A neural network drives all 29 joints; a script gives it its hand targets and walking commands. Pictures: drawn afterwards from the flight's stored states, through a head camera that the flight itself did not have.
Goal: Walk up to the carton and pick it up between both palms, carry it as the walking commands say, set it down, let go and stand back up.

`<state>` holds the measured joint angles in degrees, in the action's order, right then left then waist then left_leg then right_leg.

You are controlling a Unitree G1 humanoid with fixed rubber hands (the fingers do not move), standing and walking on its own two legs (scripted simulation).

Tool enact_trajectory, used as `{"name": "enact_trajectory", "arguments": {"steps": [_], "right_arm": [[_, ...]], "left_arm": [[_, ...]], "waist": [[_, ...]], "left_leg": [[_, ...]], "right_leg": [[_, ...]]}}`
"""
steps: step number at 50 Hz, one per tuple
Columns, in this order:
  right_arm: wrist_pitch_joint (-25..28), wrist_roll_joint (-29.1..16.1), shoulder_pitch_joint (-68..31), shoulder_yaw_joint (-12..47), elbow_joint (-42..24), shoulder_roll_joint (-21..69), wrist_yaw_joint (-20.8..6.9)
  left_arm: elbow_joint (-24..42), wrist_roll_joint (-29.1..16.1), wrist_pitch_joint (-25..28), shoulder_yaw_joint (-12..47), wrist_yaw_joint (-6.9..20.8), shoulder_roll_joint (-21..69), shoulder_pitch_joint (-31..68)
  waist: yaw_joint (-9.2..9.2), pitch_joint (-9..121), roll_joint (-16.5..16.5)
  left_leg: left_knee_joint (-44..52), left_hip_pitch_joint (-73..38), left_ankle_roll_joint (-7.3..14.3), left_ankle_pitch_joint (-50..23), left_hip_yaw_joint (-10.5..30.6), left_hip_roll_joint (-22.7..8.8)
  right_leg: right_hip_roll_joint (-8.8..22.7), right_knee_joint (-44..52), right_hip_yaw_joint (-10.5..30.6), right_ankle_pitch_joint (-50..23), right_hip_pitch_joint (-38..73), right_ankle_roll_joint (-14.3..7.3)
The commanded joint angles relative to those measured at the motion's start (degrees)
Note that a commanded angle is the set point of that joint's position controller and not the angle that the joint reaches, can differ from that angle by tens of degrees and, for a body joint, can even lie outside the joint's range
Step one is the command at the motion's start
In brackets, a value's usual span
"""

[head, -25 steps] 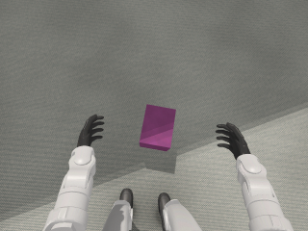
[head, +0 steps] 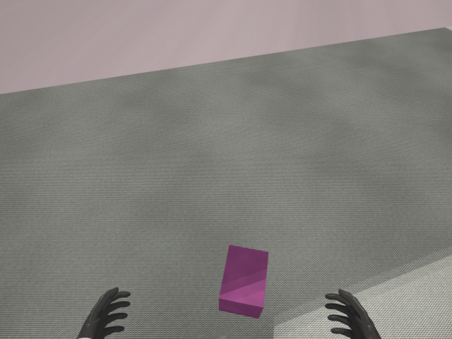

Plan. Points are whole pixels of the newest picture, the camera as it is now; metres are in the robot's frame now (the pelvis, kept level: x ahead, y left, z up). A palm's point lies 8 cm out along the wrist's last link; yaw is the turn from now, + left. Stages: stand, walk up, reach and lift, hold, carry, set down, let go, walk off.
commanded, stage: let go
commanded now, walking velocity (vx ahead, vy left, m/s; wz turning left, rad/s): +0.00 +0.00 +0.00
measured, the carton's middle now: (243, 281) +0.47 -0.08 -0.69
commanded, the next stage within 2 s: stand in 0.32 s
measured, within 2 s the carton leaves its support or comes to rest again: neither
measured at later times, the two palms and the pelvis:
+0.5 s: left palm out of the picture +0.12 +0.26 -0.09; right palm out of the picture +0.15 -0.29 -0.08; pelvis +0.00 -0.02 -0.01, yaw +1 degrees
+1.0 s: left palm out of the picture +0.14 +0.28 -0.09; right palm out of the picture +0.16 -0.30 -0.09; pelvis +0.02 -0.01 +0.00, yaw +1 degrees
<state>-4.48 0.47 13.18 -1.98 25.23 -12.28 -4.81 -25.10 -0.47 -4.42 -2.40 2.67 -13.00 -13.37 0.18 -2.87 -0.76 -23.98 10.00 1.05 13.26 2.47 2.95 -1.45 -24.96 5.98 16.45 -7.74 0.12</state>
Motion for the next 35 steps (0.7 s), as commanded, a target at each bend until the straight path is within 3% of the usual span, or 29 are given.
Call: {"name": "enact_trajectory", "arguments": {"steps": [1, 9, 16, 17, 19, 21, 23, 28, 35], "right_arm": [[-0.77, 0.58, -3.74, -1.73, -5.34, -5.77, 0.12], [-3.76, 1.75, -2.85, -1.59, -6.7, -5.63, 0.99], [-7.15, 1.53, -4.68, -1.4, -7.39, -4.3, 2.5], [-2.79, 1.14, -6.54, -3.16, -0.29, -12.83, 5.0], [0.3, 1.66, -5.14, -2.68, 1.66, -11.55, 5.74], [1.97, 1.48, -5.02, -2.24, 3.52, -10.85, 5.53], [3.05, 1.59, -5.28, -1.94, 5.27, -11.21, 5.16], [4.27, 1.76, -5.15, -1.69, 8.91, -13.08, 5.67], [4.7, 1.57, -4.65, -1.6, 12.39, -14.95, 6.41]], "left_arm": [[5.6, -0.81, -0.66, -0.37, 0.83, -3.92, 3.69], [6.36, 0.71, -2.92, -0.79, 1.32, -4.63, 2.37], [6.02, 2.01, -1.77, -0.89, -0.06, -5.19, 2.13], [-1.88, 2.46, -0.26, -2.71, -2.74, -12.09, 2.52], [-3.47, 3.24, 1.45, -2.63, -3.82, -12.65, 1.57], [-4.7, 3.5, 2.62, -2.32, -3.93, -12.08, 2.53], [-6.09, 3.26, 3.36, -2.01, -3.66, -11.87, 3.58], [-10.27, 2.41, 3.91, -1.83, -3.98, -12.86, 2.46], [-13.48, 2.28, 3.79, -1.63, -4.48, -14.42, 2.57]], "waist": [[-0.02, 1.55, 0.85], [0.37, -2.48, -0.34], [-0.27, -0.24, 0.33], [-0.61, -2.13, 6.13], [-0.46, -1.67, 2.71], [-0.24, -0.02, 0.42], [-0.02, 2.79, -0.19], [-0.67, 6.81, 0.22], [-0.35, 7.28, 0.51]], "left_leg": [[3.04, -8.89, -2.89, -9.2, -1.18, -2.41], [2.23, -9.83, -1.63, -7.3, -1.6, -1.41], [0.04, -10.82, -1.26, -7.44, -1.81, -1.32], [-0.75, 1.84, -1.96, 2.1, 1.42, -3.87], [-1.11, 3.69, -1.24, 8.13, 3.13, -4.13], [-2.82, 1.88, -1.1, 7.01, 3.4, -3.88], [-3.94, -0.1, -0.81, 1.55, 3.42, -4.08], [-4.66, -1.35, -0.08, -12.19, 4.21, -5.39], [-4.45, -3.57, 0.02, -18.47, 4.65, -6.04]], "right_leg": [[-0.89, 3.43, -5.98, -8.84, -4.44, 0.68], [-0.79, 3.67, -5.98, -6.82, -2.82, 0.81], [-0.68, 2.32, -5.48, -6.84, -3.47, 0.64], [1.81, 2.06, -0.99, -2.27, -8.34, 1.5], [2.43, 3.69, 1.17, 4.22, -8.89, 0.63], [2.95, 4.94, 2.69, 7.56, -10.48, -0.14], [3.48, 4.48, 3.2, 3.69, -9.83, -0.54], [3.53, 0.34, 1.72, -15.33, -3.95, 0.04], [4.04, -0.3, 1.47, -21.55, -2.11, -0.08]]}}
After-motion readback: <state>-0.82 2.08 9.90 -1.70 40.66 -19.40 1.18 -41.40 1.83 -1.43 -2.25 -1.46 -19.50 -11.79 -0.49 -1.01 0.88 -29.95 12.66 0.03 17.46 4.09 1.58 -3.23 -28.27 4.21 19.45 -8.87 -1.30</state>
